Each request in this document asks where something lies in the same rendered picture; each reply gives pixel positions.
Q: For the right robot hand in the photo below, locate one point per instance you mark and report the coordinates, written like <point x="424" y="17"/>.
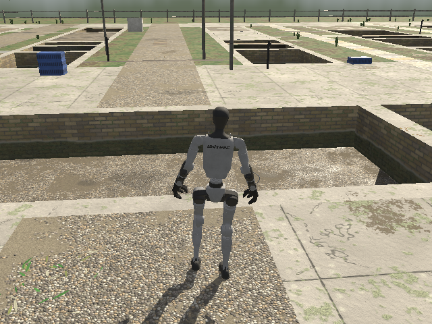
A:
<point x="250" y="194"/>

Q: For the right robot forearm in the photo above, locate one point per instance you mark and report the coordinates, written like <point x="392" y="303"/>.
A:
<point x="250" y="180"/>

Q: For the robot left foot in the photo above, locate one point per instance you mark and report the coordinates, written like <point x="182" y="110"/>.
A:
<point x="195" y="264"/>

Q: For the robot right foot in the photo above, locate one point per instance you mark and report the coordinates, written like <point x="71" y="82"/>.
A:
<point x="224" y="273"/>

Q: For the left robot upper arm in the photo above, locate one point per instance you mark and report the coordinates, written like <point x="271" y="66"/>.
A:
<point x="192" y="152"/>

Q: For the robot foot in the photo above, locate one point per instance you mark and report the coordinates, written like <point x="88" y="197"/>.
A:
<point x="224" y="273"/>
<point x="195" y="264"/>

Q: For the left robot hand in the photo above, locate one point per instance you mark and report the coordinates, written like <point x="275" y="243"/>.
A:
<point x="177" y="189"/>

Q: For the left robot forearm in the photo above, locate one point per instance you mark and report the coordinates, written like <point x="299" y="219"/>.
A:
<point x="182" y="175"/>

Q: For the right robot upper arm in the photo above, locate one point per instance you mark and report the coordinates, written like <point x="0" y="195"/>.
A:
<point x="243" y="155"/>

